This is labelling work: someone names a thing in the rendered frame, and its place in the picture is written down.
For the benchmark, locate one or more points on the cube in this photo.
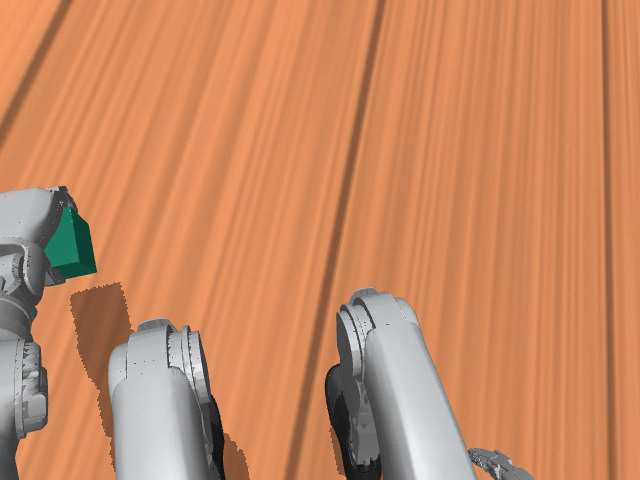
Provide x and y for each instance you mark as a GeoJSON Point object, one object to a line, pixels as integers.
{"type": "Point", "coordinates": [70, 249]}

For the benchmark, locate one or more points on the left robot foot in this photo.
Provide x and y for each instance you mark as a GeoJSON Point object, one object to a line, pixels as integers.
{"type": "Point", "coordinates": [218, 439]}

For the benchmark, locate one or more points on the left robot hand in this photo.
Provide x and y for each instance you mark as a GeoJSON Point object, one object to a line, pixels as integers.
{"type": "Point", "coordinates": [34, 214]}

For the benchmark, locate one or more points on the right robot hand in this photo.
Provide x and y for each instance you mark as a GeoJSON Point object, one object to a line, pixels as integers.
{"type": "Point", "coordinates": [498, 465]}

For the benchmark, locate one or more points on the left robot arm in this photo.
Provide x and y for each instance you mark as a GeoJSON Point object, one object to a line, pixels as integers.
{"type": "Point", "coordinates": [23, 380]}

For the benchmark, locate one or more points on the right robot foot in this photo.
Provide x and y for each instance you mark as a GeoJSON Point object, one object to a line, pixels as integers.
{"type": "Point", "coordinates": [339, 419]}

